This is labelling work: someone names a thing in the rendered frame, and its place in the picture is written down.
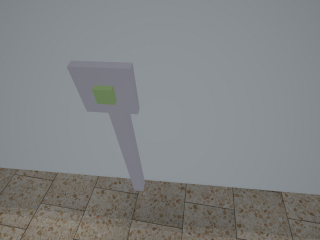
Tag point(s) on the button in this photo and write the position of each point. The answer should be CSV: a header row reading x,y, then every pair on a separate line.
x,y
104,94

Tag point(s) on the panel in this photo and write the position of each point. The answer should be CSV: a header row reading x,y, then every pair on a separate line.
x,y
120,75

